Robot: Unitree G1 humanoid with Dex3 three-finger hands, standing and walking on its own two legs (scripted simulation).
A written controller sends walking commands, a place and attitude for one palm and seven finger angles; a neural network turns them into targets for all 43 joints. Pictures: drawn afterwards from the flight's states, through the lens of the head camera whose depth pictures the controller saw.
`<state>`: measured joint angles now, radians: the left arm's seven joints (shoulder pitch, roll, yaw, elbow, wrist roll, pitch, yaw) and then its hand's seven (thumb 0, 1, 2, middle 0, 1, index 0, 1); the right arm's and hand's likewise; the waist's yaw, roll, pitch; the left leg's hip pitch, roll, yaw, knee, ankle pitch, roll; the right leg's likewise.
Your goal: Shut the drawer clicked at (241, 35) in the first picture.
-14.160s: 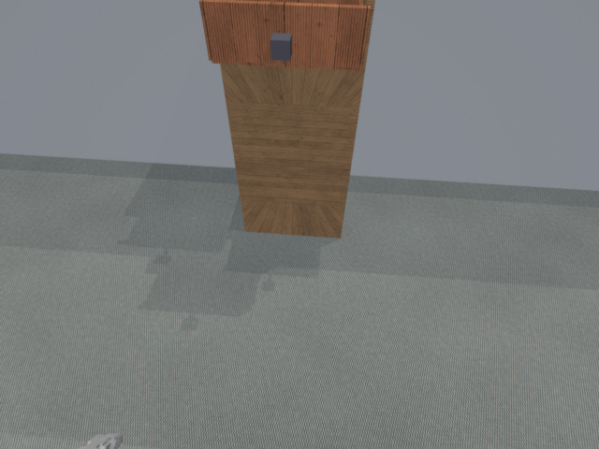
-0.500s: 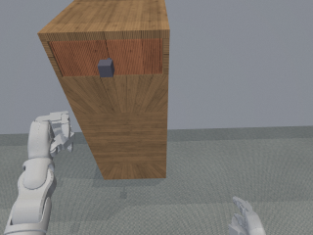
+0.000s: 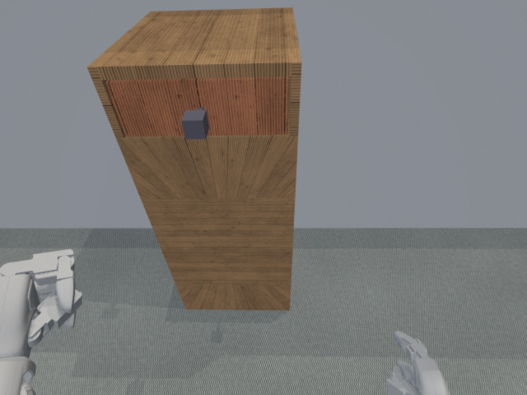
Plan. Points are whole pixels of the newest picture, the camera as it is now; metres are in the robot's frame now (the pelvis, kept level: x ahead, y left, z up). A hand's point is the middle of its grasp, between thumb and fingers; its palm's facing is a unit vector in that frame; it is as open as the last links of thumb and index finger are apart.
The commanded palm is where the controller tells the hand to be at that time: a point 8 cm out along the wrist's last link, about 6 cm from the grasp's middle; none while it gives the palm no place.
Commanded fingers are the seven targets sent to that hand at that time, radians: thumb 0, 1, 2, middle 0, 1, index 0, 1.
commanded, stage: draw the hand back to the body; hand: left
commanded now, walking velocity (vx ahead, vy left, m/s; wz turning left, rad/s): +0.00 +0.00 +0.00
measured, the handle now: (197, 119) +0.60 +0.23 +0.14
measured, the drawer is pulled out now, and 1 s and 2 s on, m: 0.00 0.00 0.00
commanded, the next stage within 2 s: step back with the hand held close in 0.08 s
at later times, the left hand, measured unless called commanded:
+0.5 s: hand (80, 297) +0.17 +0.25 +0.14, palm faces +0.28 -0.83 -0.48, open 3.3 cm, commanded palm +0.12 +0.29 +0.17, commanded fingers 0.00 0.90 0.90 -1.40 -1.60 -1.40 -1.60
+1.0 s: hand out of the picture +0.08 +0.29 +0.15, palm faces +0.39 -0.82 -0.42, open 3.3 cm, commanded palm +0.02 +0.33 +0.17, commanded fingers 0.00 0.90 0.90 -1.40 -1.60 -1.40 -1.60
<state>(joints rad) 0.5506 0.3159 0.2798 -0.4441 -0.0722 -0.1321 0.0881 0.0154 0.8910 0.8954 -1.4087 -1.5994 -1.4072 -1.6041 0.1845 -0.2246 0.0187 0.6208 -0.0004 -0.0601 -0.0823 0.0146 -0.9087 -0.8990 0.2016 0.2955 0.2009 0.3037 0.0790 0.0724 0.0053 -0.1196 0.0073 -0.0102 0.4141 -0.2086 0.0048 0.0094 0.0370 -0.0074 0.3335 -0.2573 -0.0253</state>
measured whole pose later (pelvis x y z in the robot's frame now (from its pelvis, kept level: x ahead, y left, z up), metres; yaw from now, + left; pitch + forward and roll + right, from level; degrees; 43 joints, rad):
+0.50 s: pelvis -0.02 +0.01 +0.00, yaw -1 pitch +0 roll -1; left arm 0.62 0.37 0.31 -0.50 -0.07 -0.16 0.09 0.01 0.89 0.89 -1.41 -1.60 -1.40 -1.60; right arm 0.16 -0.24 -0.02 0.55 0.02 0.05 -0.07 0.01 -0.91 -0.90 0.20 0.30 0.20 0.30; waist 0.01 0.07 0.02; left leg -0.26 0.00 0.00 0.44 -0.18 0.02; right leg -0.15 0.02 0.00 0.38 -0.24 0.00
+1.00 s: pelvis -0.11 +0.05 -0.02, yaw +1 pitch -1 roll -5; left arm 0.59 0.39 0.35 -0.56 -0.02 -0.24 0.17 0.01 0.89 0.89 -1.41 -1.60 -1.41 -1.60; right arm 0.23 -0.21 0.00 0.57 0.00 -0.03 -0.10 0.01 -0.91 -0.90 0.20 0.30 0.20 0.30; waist -0.01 0.05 0.03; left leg -0.44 0.00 -0.03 0.57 -0.11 0.07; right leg -0.33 0.07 0.01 0.68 -0.33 0.02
